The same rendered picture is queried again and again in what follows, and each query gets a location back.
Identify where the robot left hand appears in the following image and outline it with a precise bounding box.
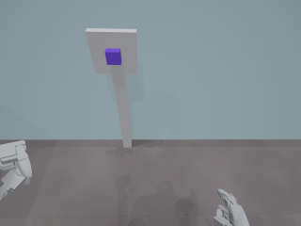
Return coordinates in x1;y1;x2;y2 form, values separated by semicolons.
0;140;33;202

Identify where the robot right hand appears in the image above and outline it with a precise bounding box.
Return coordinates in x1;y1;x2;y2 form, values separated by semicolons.
214;188;249;226

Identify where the panel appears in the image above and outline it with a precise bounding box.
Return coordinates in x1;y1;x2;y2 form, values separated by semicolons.
85;28;138;148

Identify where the button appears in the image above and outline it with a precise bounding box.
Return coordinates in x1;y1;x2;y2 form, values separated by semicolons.
104;48;122;65

